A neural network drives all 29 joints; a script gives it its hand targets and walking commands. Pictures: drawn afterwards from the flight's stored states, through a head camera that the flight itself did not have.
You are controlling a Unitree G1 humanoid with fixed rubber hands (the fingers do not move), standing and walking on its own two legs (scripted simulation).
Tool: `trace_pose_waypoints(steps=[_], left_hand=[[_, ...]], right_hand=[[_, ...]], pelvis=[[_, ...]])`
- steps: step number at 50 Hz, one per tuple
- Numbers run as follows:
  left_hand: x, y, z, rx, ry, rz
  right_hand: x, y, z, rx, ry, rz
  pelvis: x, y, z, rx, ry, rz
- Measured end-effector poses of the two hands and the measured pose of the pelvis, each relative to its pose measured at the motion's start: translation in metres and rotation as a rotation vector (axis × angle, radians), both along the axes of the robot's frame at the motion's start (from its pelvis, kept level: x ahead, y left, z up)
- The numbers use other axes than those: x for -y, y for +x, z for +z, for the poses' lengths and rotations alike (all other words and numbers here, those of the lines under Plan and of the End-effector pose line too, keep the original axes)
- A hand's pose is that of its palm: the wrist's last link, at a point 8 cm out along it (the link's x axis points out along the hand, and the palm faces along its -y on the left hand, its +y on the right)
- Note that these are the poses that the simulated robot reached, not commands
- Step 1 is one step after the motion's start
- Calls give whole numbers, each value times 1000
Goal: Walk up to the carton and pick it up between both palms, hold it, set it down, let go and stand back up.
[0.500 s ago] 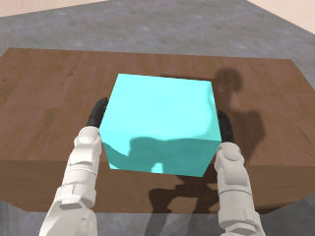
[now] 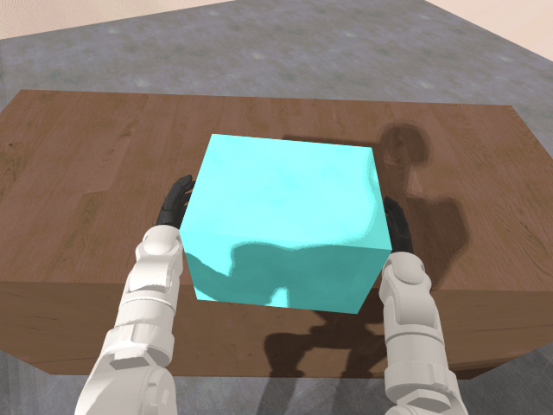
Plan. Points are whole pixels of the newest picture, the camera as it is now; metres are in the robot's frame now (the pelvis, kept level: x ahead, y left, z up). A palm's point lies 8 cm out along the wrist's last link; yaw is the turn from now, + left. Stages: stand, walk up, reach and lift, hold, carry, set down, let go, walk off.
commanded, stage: set down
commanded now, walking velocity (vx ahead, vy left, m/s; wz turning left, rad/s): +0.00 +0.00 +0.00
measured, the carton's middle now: (284, 223) +0.39 +0.00 +0.05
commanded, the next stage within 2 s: none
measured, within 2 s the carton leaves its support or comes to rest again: rests again in 0.38 s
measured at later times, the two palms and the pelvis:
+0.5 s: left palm (176, 232) +0.39 +0.18 +0.01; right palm (390, 257) +0.36 -0.17 +0.01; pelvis +0.01 +0.00 +0.00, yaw +0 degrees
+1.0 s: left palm (169, 241) +0.39 +0.19 -0.01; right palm (391, 271) +0.36 -0.19 -0.02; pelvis -0.01 -0.01 -0.01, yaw -1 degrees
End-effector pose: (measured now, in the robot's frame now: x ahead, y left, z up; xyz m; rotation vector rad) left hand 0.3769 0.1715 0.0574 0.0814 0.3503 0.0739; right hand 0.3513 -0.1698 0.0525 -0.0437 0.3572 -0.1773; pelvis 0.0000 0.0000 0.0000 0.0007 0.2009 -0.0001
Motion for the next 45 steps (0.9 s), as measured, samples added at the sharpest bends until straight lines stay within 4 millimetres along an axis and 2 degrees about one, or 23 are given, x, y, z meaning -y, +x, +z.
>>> trace_pose_waypoints(steps=[12, 23, 27, 34, 38, 45], left_hand=[[6, -1, -20, -20, 3, -15], [-3, 11, -45, -23, 16, -43], [-6, 27, -40, 11, -9, -30], [-8, 49, -13, 110, -32, -40], [-9, 46, -15, 108, -36, -52], [-15, 23, -53, 5, -33, -44]], right_hand=[[6, -5, -20, -18, 2, -8], [4, 7, -42, 0, -13, -16], [6, 20, -37, 41, 23, -55], [6, 39, -19, 117, 38, -32], [5, 37, -23, 111, 38, -3], [10, 14, -60, 10, 42, 5]], pelvis=[[8, 0, -1, -35, 0, -6], [6, 12, -1, -78, -1, -2], [3, 16, -2, -98, 1, -8], [-1, 21, -4, -112, 2, -15], [-1, 19, -5, -108, 2, -14], [2, 2, -8, -130, 0, -14]])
